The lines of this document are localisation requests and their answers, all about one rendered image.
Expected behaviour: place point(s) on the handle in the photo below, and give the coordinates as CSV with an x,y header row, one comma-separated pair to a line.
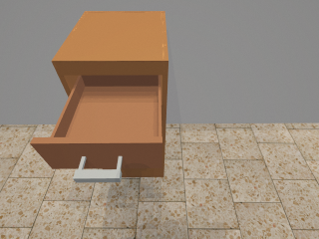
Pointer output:
x,y
82,175

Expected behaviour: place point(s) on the cabinet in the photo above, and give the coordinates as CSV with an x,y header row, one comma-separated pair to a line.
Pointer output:
x,y
118,43

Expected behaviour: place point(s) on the drawer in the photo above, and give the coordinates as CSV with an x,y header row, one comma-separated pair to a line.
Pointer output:
x,y
107,116

